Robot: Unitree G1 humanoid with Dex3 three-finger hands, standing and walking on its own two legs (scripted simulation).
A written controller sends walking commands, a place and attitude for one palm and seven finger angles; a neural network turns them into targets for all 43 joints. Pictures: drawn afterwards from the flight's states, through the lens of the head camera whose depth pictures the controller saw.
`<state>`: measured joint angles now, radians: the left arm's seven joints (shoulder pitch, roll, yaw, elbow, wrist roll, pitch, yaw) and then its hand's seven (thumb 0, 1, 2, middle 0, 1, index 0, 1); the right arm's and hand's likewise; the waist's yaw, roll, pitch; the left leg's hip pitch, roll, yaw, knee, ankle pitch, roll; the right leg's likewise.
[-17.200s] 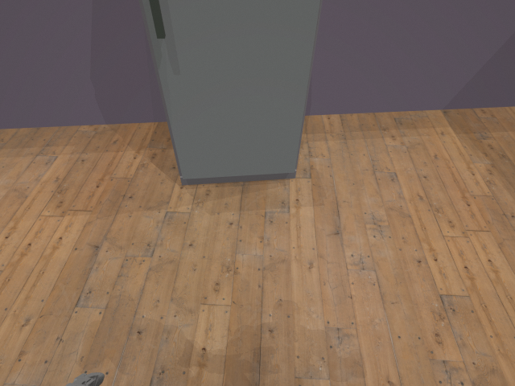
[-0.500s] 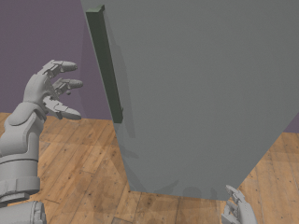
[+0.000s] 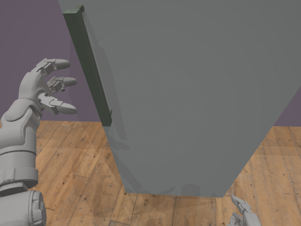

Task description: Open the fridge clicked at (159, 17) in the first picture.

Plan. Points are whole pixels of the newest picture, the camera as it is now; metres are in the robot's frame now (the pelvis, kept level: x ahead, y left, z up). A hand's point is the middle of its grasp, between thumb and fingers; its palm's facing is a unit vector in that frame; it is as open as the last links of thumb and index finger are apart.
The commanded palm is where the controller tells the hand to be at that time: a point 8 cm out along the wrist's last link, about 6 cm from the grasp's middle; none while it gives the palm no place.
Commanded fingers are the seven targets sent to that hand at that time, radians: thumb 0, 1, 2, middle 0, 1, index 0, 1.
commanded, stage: move the hooked fingers beside the handle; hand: left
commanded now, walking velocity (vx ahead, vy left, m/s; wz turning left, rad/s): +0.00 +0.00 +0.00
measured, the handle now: (96, 76) +0.43 +0.16 +0.21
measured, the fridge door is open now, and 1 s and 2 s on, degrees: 0 0 0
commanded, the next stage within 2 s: feel for the door with the fingertips in 0.62 s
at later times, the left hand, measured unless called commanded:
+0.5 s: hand (62, 92) +0.38 +0.23 +0.20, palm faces +0.03 -1.00 -0.03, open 13.9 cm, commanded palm +0.34 +0.28 +0.21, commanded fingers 0.00 -0.50 0.30 -0.30 -1.20 -0.30 -1.20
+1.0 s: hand (77, 93) +0.37 +0.19 +0.21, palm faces -0.01 -1.00 -0.02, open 13.9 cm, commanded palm +0.33 +0.24 +0.21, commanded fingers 0.00 -0.50 0.30 -0.30 -1.20 -0.30 -1.20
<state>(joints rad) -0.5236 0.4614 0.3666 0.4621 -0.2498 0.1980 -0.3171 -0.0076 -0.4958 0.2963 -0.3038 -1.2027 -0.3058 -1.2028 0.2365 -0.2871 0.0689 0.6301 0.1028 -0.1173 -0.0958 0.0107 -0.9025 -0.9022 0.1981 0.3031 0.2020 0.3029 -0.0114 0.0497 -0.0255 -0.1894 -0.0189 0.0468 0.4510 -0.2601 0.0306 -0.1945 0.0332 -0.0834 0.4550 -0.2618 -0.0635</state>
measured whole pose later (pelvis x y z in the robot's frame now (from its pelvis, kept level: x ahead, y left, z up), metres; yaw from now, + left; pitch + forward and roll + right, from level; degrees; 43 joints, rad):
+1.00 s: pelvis +0.00 +0.01 +0.00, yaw +0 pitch -1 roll +0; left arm -0.45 0.32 0.25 0.24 -0.25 0.26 -0.21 -0.01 -0.50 0.30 -0.30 -1.20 -0.31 -1.20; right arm 0.20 -0.26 0.08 0.63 0.09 -0.10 -0.08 0.01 -0.90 -0.90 0.20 0.30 0.20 0.30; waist 0.01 0.05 -0.03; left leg -0.16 -0.04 0.05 0.44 -0.26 0.04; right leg -0.17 0.02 -0.08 0.46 -0.27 -0.05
